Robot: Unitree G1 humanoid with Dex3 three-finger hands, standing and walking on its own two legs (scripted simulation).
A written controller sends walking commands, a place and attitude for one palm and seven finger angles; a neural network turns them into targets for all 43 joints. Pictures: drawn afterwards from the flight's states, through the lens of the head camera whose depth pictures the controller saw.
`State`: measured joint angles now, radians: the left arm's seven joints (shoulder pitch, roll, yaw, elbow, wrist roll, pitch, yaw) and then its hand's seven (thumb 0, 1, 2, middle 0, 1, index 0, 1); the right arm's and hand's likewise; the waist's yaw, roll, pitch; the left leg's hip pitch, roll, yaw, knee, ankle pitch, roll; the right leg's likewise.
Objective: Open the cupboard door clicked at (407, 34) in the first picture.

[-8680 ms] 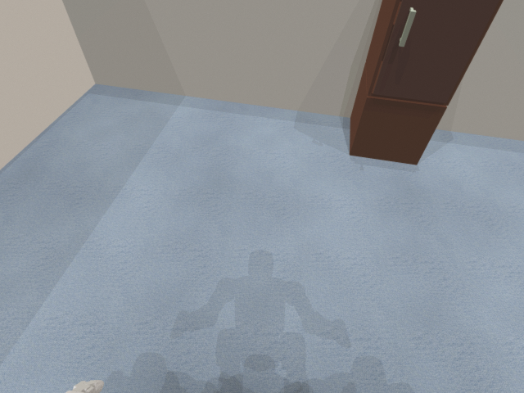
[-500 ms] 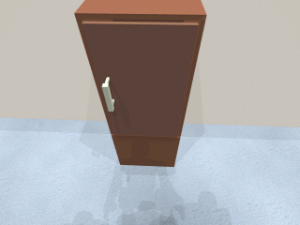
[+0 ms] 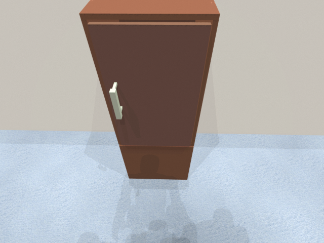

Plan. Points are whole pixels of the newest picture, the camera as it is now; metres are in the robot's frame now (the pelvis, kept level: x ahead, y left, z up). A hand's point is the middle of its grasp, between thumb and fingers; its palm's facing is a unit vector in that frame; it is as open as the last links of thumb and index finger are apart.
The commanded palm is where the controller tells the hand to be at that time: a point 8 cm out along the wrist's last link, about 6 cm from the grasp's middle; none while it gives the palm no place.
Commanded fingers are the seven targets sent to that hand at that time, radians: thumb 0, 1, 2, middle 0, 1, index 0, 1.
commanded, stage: look again from close up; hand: left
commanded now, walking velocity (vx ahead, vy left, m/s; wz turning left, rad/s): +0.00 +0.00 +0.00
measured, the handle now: (117, 101) +0.59 +0.19 -0.02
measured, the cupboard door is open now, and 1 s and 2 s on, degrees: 0 0 0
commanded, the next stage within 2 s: raise the hand with hooked fingers in 0.36 s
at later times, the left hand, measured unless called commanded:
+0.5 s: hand out of the picture +0.03 +0.18 -0.16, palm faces +0.07 -0.97 -0.21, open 7.3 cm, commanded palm +0.11 +0.23 -0.07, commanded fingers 0.00 0.83 0.87 -0.20 -0.34 -0.20 -0.34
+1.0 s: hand (80, 235) +0.16 +0.21 -0.06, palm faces +0.10 -0.99 -0.03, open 9.3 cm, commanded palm +0.15 +0.26 -0.05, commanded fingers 0.00 0.25 0.62 -0.25 -0.72 -0.25 -0.72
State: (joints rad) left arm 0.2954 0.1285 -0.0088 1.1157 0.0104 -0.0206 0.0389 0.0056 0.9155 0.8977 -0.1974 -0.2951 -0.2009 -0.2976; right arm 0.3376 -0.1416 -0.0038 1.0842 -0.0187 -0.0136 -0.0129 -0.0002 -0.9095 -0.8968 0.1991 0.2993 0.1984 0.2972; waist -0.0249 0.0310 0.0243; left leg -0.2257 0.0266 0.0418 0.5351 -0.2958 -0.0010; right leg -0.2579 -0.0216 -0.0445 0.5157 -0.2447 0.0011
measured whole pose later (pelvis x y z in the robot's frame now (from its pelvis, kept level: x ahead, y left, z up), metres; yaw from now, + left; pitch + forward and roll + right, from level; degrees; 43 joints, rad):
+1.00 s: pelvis -0.02 -0.01 -0.10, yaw +2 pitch +14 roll -2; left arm 0.45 0.23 0.25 0.01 -0.30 -0.47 -0.37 0.01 0.47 0.71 -0.23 -0.57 -0.23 -0.58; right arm 0.13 -0.25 -0.04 0.47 0.01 -0.25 -0.03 0.01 -0.91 -0.90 0.20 0.30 0.20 0.30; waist 0.05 -0.02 -0.13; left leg -0.93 0.04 -0.06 1.27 -0.59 -0.03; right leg -0.93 -0.03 -0.11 1.22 -0.54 -0.03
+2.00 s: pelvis -0.01 +0.01 -0.07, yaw +1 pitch +14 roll -3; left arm 0.03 0.41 0.42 0.33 -0.36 -0.31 -0.52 -0.01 -0.49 0.30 -0.30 -1.19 -0.30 -1.19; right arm 0.26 -0.26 0.05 0.53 0.03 -0.21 -0.05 0.01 -0.90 -0.90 0.21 0.30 0.21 0.30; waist -0.01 0.02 -0.11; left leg -0.83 0.03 -0.03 1.10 -0.52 0.01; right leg -0.82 -0.03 -0.09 1.02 -0.44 0.01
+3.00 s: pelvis -0.02 +0.00 -0.07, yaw +1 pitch +15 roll -2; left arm -0.24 0.44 0.42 0.59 -0.31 -0.32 -0.52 -0.01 -0.50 0.30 -0.30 -1.20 -0.30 -1.20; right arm 0.27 -0.28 0.04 0.55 0.03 -0.16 -0.07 0.01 -0.90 -0.90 0.20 0.30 0.20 0.30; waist -0.04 0.01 -0.11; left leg -0.85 0.04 -0.02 1.09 -0.50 0.00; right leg -0.85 -0.02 -0.08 1.02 -0.43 0.00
